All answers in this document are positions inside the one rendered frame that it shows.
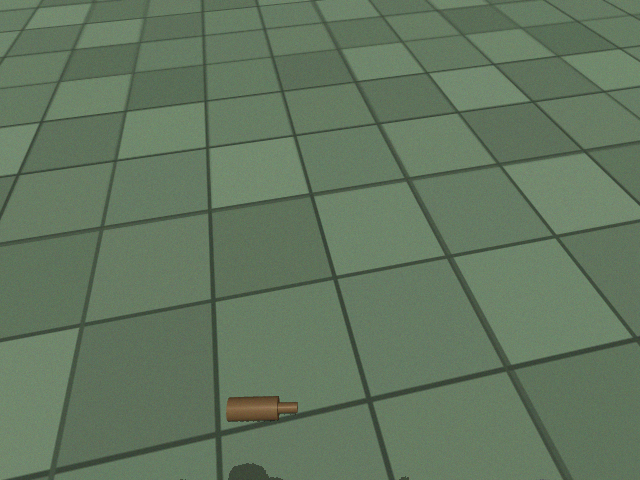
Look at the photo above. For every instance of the bottle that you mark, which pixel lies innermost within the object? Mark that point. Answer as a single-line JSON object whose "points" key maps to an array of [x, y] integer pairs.
{"points": [[257, 408]]}

